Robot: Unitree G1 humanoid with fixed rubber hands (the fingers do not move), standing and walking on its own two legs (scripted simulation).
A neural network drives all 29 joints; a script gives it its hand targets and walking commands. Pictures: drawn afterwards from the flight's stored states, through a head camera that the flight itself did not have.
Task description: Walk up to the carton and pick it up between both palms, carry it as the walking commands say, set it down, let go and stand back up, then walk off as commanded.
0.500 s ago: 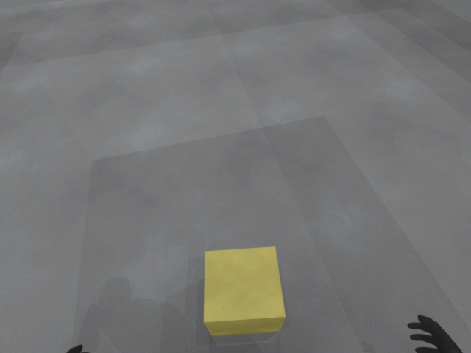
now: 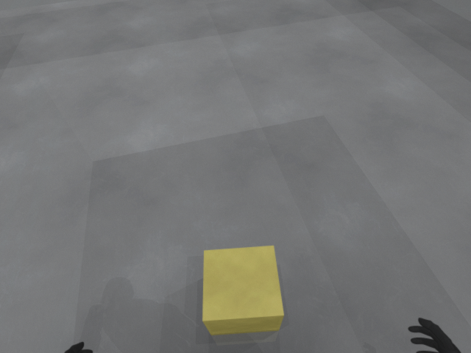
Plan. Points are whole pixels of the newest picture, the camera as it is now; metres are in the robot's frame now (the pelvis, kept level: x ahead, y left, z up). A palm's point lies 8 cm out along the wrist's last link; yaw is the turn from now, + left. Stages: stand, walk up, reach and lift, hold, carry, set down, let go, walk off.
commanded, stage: walk up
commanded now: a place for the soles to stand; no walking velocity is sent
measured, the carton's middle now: (241, 291) +0.42 +0.03 -0.63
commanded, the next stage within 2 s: reach and lift in 0.04 s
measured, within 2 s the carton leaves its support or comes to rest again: neither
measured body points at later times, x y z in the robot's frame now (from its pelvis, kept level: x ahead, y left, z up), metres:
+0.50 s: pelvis -0.01 +0.02 -0.03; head +0.11 +0.01 +0.40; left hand +0.22 +0.31 -0.12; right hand +0.24 -0.28 -0.12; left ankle +0.03 +0.13 -0.72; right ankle +0.02 -0.13 -0.72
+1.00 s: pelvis -0.07 +0.00 -0.09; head +0.17 -0.01 +0.29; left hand +0.34 +0.26 -0.18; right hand +0.37 -0.24 -0.18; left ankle +0.03 +0.12 -0.72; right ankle +0.02 -0.13 -0.72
